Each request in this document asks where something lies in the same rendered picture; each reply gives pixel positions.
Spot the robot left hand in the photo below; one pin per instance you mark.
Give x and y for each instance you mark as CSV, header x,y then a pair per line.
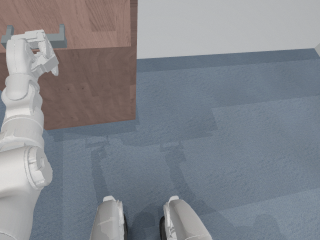
x,y
21,60

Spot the left robot upper arm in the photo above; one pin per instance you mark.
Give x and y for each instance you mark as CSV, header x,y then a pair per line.
x,y
24,172

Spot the drawer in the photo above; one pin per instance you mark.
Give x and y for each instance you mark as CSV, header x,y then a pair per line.
x,y
88,23

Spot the robot shin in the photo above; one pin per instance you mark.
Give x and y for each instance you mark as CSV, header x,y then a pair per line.
x,y
170,233
121,229

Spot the handle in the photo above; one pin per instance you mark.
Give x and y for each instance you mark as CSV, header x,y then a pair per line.
x,y
57,40

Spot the left robot forearm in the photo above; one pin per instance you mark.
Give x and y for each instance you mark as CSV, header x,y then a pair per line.
x,y
23,124

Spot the robot right shin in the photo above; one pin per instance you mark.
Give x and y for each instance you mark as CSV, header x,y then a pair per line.
x,y
170,233

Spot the robot left shin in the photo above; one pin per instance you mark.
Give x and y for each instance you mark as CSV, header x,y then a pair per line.
x,y
121,229

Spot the cabinet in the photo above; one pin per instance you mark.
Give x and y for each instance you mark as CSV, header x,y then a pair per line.
x,y
93,86

